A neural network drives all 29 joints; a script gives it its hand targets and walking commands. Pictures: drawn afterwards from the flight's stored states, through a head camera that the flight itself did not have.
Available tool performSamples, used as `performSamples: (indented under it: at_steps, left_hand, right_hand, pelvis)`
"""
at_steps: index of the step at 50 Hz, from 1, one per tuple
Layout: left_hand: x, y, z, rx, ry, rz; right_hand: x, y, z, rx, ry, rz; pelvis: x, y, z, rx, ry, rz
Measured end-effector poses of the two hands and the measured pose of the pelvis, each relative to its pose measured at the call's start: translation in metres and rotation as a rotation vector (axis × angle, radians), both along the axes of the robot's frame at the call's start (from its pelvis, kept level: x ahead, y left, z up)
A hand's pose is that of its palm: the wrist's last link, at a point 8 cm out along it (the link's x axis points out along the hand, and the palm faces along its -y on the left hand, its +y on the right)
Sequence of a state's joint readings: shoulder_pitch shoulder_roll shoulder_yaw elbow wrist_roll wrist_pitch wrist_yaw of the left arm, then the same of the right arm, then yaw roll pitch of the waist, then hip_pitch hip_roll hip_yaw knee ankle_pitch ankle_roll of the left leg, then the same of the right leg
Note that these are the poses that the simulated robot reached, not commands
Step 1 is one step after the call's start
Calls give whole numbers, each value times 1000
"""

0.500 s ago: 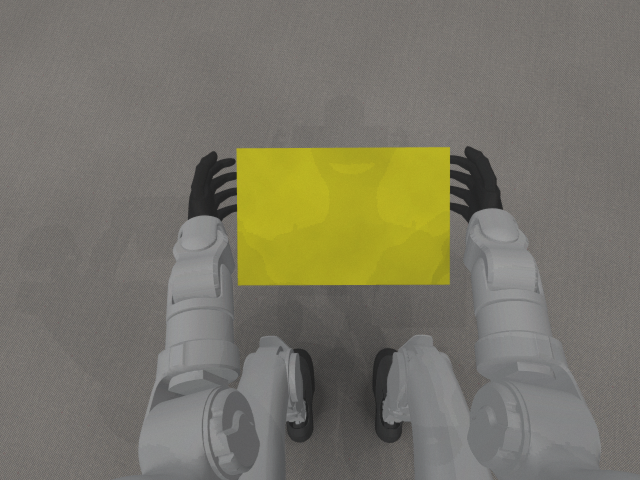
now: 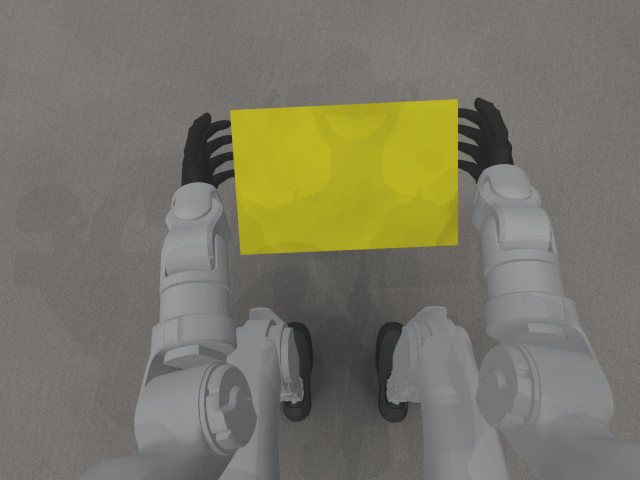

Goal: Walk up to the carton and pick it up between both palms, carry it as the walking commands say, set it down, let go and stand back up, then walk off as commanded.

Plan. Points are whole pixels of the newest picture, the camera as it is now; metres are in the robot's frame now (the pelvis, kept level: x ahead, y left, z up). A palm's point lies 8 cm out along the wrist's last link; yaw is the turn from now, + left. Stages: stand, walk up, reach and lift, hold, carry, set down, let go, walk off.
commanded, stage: set down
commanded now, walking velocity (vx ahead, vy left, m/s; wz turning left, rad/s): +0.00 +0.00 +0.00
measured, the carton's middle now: (341, 181) +0.48 +0.00 -0.20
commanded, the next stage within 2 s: none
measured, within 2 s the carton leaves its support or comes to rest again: neither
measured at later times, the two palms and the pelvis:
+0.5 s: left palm (225, 188) +0.47 +0.16 -0.18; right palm (470, 175) +0.48 -0.18 -0.19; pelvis -0.01 +0.00 -0.06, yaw +0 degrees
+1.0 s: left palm (241, 186) +0.50 +0.16 -0.26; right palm (452, 181) +0.50 -0.18 -0.27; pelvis -0.01 +0.00 -0.10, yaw +1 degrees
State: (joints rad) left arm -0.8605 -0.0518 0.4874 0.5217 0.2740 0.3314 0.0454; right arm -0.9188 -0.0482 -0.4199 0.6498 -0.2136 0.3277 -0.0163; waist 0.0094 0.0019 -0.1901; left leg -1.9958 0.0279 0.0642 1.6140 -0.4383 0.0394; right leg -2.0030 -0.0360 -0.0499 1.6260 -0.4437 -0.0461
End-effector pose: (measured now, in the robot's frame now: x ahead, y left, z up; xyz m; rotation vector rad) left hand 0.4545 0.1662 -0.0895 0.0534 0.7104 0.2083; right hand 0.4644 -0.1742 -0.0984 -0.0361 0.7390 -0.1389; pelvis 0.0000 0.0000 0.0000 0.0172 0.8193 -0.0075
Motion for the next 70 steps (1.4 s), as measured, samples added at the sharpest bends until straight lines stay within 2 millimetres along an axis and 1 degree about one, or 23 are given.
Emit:
performSamples:
  at_steps: [11, 21, 45, 50, 55, 60, 70]
  left_hand:
    - [8, 0, -36, -15, -3, 0]
    - [14, -2, -72, -42, 0, -3]
    - [30, -5, -161, -46, 15, -21]
    - [41, -4, -169, -35, 20, -36]
    - [47, -4, -177, -25, 32, -48]
    - [49, -3, -179, -23, 29, -49]
    - [45, -2, -185, -18, 48, -53]
  right_hand:
    - [8, -1, -37, 1, 3, 5]
    - [13, -5, -73, 11, 12, -8]
    - [29, -9, -162, 19, 30, -16]
    - [32, -8, -174, 20, 36, -9]
    - [33, -8, -185, 25, 47, -6]
    - [34, -8, -188, 24, 45, 3]
    - [31, -8, -195, 25, 62, 11]
  pelvis:
    - [-4, 1, -26, -1, 44, 3]
    - [-7, 1, -48, -2, 45, 4]
    - [-14, -1, -96, 2, -28, 8]
    - [-14, -2, -104, 3, -50, 9]
    - [-13, -3, -110, 5, -63, 9]
    - [-12, -4, -114, 7, -73, 9]
    - [-13, -5, -118, 9, -90, 9]
